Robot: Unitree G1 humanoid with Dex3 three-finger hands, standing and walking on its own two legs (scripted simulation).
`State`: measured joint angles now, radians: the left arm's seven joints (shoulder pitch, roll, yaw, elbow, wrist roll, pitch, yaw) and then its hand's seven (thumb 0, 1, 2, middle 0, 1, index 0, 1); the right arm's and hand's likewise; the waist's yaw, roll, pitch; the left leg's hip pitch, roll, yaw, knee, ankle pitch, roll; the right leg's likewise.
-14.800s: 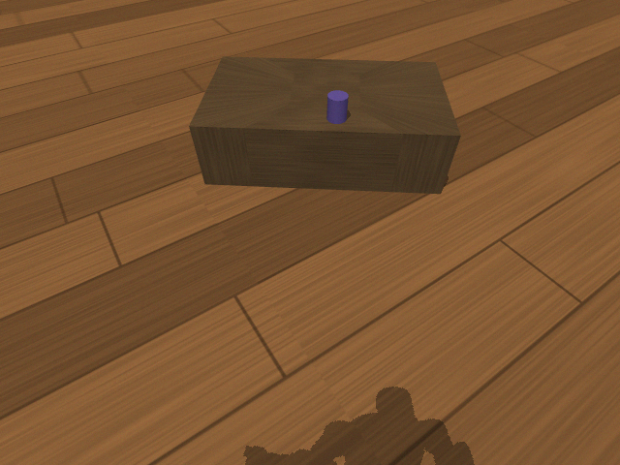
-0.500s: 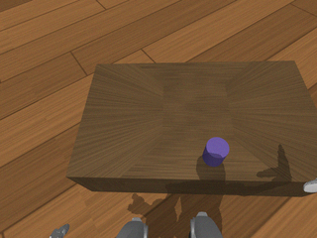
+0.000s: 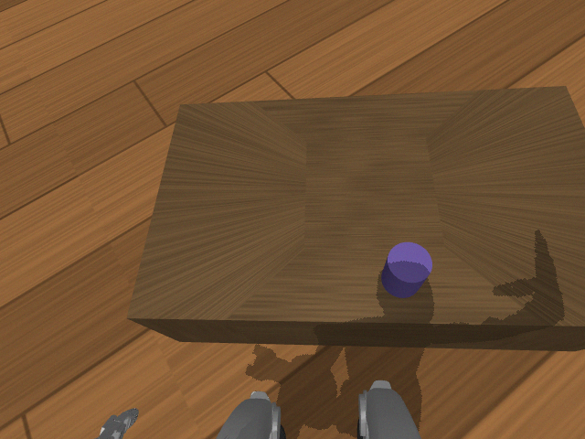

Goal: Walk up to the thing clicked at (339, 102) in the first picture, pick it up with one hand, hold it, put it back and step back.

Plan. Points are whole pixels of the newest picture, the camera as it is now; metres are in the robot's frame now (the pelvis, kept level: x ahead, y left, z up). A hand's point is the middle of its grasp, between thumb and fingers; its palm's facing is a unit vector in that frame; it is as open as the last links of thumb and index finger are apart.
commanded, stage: go down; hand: right
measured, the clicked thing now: (404, 271) +0.44 -0.18 -0.31
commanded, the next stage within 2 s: approach in 0.30 s
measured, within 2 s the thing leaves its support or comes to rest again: neither
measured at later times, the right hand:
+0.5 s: hand out of the picture +0.36 -0.38 -0.01, palm faces +0.16 +0.98 -0.12, open 17.3 cm
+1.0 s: hand (487, 273) +0.40 -0.31 -0.22, palm faces +0.09 +1.00 +0.03, open 17.4 cm
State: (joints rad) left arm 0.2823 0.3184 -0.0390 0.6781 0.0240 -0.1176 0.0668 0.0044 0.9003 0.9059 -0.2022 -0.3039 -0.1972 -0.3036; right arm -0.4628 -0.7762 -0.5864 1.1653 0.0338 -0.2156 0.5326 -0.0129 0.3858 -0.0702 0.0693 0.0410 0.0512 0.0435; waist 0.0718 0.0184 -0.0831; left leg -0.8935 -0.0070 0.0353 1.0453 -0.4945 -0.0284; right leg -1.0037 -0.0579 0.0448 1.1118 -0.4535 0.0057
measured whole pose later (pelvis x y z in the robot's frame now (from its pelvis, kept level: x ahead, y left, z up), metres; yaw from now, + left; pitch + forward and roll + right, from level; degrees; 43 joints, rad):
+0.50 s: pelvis +0.00 -0.01 +0.00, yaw +0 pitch +21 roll +5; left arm 0.28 0.31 -0.06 0.65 0.02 -0.08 0.03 0.00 0.89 0.91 -0.20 -0.30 -0.19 -0.30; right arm -0.53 -0.79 -0.59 1.21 0.05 -0.27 0.53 -0.01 0.50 -0.07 0.06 0.05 0.05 0.05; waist 0.08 0.02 -0.09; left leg -0.91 -0.01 0.04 1.04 -0.49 -0.04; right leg -1.03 -0.06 0.05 1.13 -0.46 -0.01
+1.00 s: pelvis -0.05 +0.00 -0.22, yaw +6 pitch +34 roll +8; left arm 0.11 0.29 -0.09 0.64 0.10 -0.11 0.00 0.00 0.90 0.90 -0.19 -0.29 -0.18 -0.29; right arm -0.72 -0.71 -0.74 1.13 0.20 -0.57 0.64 -0.02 0.51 -0.03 0.07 0.03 0.05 0.03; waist 0.11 0.02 -0.15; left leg -1.80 -0.04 0.06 1.94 -0.73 -0.04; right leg -1.93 -0.07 0.12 1.99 -0.66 0.02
